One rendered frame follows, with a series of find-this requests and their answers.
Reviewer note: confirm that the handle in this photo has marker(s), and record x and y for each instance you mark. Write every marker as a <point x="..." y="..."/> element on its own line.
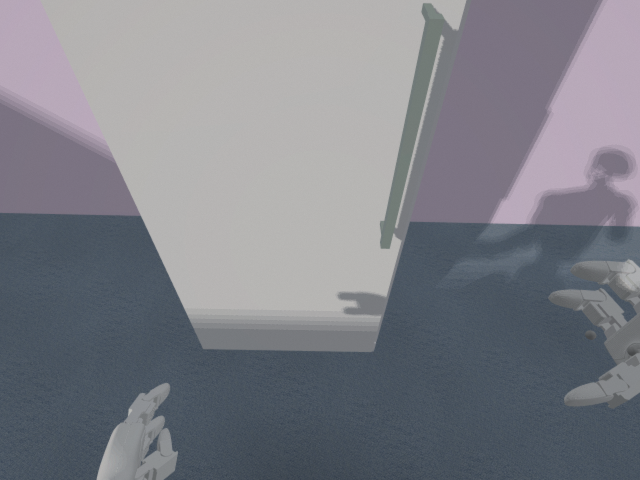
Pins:
<point x="428" y="49"/>

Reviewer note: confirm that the robot left hand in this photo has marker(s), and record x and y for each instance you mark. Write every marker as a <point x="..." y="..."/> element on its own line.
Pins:
<point x="130" y="440"/>

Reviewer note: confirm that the fridge door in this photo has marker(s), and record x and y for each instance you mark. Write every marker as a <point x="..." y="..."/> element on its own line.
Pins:
<point x="258" y="140"/>

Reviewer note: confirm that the robot right hand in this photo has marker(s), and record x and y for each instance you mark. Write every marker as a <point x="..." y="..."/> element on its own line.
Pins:
<point x="622" y="382"/>

